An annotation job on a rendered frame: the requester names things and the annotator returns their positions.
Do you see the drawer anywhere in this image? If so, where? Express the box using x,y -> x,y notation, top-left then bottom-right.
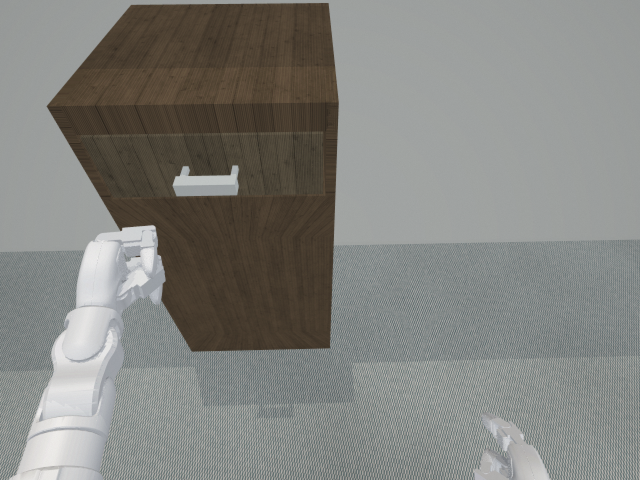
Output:
80,131 -> 323,198

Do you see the robot left hand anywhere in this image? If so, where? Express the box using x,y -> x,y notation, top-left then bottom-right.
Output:
76,225 -> 166,316

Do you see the robot right hand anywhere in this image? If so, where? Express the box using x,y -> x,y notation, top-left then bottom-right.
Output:
474,412 -> 550,480

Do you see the handle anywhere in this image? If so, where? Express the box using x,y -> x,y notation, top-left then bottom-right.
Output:
173,165 -> 239,196

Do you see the robot left forearm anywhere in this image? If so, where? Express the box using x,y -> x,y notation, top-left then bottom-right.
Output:
9,306 -> 124,480

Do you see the cabinet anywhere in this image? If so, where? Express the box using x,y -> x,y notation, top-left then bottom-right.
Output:
47,3 -> 339,352

